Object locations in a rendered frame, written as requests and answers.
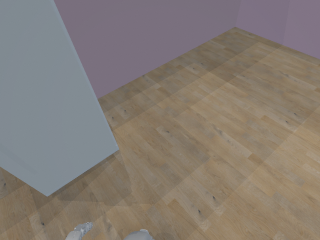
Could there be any fridge door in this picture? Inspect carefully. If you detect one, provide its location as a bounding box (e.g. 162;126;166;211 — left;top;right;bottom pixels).
0;0;117;195

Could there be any robot left hand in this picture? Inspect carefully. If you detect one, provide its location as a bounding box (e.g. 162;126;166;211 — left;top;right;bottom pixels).
65;222;93;240

